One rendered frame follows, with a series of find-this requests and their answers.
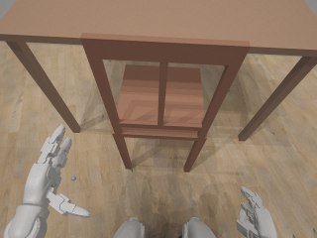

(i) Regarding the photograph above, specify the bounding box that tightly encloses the right robot thigh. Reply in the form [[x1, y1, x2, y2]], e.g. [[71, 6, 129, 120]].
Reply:
[[182, 221, 216, 238]]

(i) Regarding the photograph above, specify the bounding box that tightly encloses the right robot shin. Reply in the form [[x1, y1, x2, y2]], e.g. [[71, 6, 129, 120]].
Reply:
[[189, 217, 200, 222]]

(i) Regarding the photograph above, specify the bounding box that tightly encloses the right robot hand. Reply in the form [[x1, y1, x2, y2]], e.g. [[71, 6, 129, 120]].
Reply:
[[236, 186, 278, 238]]

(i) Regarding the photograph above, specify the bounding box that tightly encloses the left robot hand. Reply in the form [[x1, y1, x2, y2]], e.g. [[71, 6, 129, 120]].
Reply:
[[23, 124, 91, 218]]

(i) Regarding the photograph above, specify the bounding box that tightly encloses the chair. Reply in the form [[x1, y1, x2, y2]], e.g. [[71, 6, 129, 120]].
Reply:
[[80, 33, 251, 173]]

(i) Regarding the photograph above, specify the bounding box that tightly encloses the table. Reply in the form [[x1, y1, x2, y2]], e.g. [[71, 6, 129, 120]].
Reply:
[[0, 0, 317, 142]]

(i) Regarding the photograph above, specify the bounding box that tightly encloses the left robot forearm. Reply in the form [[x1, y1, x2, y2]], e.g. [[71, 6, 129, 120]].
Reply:
[[3, 203, 50, 238]]

